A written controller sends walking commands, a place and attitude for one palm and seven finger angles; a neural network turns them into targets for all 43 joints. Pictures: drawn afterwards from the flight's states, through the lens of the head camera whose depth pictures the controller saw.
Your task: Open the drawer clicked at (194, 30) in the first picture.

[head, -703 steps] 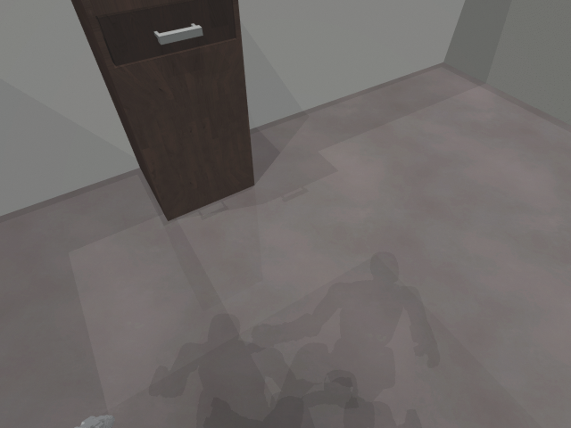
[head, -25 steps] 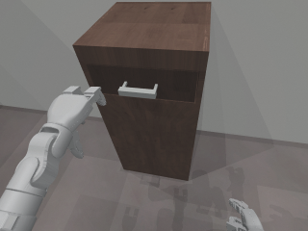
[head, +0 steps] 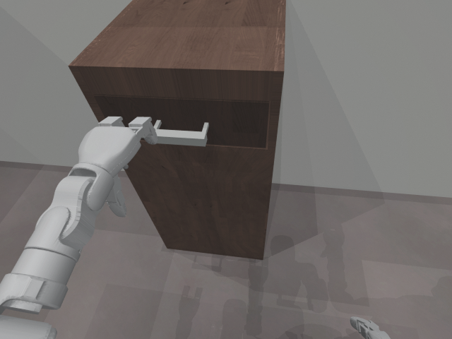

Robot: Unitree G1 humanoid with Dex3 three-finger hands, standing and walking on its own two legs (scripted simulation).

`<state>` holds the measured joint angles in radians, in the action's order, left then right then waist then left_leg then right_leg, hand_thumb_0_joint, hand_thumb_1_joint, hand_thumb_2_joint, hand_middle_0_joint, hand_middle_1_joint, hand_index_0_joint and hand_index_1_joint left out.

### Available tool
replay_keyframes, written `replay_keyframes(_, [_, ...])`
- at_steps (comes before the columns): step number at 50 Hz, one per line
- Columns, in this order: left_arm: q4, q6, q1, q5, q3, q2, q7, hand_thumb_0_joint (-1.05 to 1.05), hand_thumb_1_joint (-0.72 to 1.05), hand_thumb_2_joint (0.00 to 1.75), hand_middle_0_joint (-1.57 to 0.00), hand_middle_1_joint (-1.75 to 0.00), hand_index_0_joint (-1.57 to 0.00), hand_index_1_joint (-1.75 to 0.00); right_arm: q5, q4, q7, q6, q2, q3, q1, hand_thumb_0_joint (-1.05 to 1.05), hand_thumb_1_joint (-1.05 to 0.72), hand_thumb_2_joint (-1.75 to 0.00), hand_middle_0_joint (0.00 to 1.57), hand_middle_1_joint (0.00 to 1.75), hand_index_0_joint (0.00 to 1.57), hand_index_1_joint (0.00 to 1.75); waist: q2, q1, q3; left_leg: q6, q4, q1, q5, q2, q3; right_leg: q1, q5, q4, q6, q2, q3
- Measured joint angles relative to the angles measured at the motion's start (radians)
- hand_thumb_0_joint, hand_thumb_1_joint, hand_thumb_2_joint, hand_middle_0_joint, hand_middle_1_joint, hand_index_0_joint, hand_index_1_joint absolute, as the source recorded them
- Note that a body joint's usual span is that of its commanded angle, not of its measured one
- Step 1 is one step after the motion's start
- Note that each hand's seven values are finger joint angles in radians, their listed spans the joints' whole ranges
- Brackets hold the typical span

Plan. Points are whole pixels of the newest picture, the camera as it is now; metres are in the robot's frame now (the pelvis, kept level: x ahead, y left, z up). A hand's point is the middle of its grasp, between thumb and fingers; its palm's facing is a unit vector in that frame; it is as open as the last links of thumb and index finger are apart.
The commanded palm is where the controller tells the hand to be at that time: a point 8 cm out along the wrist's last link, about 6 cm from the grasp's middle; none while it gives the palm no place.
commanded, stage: move the hooked fingers above the handle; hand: left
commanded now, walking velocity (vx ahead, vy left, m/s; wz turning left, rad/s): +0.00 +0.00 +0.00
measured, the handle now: (179, 131) +0.55 +0.17 +0.04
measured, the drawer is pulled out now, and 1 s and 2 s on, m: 0.00 0.00 0.00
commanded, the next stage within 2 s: lower the fingers behind the handle in 1.58 s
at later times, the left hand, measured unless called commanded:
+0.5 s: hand (152, 146) +0.44 +0.19 +0.10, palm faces -0.05 -0.04 -1.00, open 13.8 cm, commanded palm +0.43 +0.20 +0.16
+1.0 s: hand (170, 127) +0.50 +0.17 +0.09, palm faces -0.02 -0.05 -1.00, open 13.8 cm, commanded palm +0.48 +0.19 +0.15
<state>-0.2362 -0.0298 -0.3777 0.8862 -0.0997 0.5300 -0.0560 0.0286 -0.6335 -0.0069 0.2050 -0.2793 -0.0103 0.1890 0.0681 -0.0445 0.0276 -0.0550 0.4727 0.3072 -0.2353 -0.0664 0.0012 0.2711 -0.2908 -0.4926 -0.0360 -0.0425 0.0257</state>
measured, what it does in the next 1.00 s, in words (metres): stands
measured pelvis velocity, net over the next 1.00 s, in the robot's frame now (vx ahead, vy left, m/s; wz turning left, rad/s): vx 0.02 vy -0.01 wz -0.03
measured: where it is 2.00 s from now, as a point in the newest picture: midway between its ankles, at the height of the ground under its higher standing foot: outside the picture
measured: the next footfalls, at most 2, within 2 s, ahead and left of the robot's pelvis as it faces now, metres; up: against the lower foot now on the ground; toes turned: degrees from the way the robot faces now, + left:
none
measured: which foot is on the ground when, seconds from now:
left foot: down 0.00-1.00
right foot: down 0.00-1.00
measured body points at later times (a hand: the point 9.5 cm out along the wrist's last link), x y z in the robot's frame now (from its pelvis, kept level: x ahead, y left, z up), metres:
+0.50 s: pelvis +0.02 -0.01 -0.01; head +0.05 -0.04 +0.44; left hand +0.43 +0.19 +0.15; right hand +0.14 -0.27 -0.14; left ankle +0.00 +0.08 -0.74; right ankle -0.03 -0.10 -0.74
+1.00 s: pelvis +0.02 -0.01 -0.01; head +0.07 -0.02 +0.43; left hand +0.50 +0.17 +0.14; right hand +0.05 -0.27 -0.15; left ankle +0.00 +0.08 -0.74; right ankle -0.03 -0.10 -0.74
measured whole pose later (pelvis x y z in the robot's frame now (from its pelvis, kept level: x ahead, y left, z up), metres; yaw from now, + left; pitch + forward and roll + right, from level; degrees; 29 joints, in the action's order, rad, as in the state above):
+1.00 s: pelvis +0.02 -0.01 -0.01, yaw -2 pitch +13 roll +0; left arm -0.90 -0.04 -0.85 1.01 -0.10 0.47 0.10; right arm 0.02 -0.67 -0.02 0.23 -0.26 -0.04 0.33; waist 0.04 0.08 0.12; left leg -0.05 0.60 0.52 -0.31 -0.04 0.03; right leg 0.48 -0.35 -0.61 -0.05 -0.07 0.04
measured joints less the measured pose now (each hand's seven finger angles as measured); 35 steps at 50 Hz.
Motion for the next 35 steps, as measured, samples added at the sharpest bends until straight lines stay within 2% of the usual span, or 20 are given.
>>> replay_keyframes(9, [-0.100,0.004,-0.086,0.022,-0.031,-0.017,0.044,0.00,-0.49,0.30,-0.32,-1.20,-0.32,-1.20,0.004,-0.006,-0.007,0.004,0.007,-0.009,-0.005,0.01,-0.91,-0.89,0.20,0.30,0.20,0.30,-0.008,0.007,0.021,0.008,0.035,0.039,-0.024,0.004,-0.006,0.037,-0.024,-0.033,-0.009,-0.006,-0.007])
replay_keyframes(16, [-0.211,0.024,-0.168,0.037,-0.043,-0.030,0.038,0.00,-0.49,0.30,-0.32,-1.20,-0.32,-1.20,0.007,0.006,-0.011,0.015,0.019,-0.001,-0.005,0.01,-0.91,-0.89,0.20,0.30,0.20,0.30,-0.012,0.024,0.039,0.013,0.052,0.059,-0.039,0.009,-0.004,0.059,-0.039,-0.052,-0.015,-0.010,-0.006])
replay_keyframes(24, [-0.313,-0.007,-0.229,0.049,-0.036,-0.037,0.037,0.00,-0.49,0.30,-0.32,-1.20,-0.32,-1.20,0.005,0.008,-0.019,0.025,0.021,-0.003,0.017,0.01,-0.91,-0.89,0.20,0.30,0.20,0.30,-0.021,0.037,0.049,0.017,0.071,0.086,-0.053,0.014,-0.002,0.087,-0.050,-0.070,-0.020,-0.016,-0.004])
replay_keyframes(35, [-0.468,-0.043,-0.347,0.075,-0.043,-0.037,0.088,0.00,-0.49,0.30,-0.32,-1.20,-0.32,-1.20,0.000,-0.021,-0.021,0.022,0.014,-0.035,0.076,0.01,-0.91,-0.89,0.20,0.30,0.20,0.30,-0.030,0.064,0.067,0.017,0.107,0.149,-0.068,0.016,-0.005,0.143,-0.060,-0.094,-0.020,-0.019,-0.009])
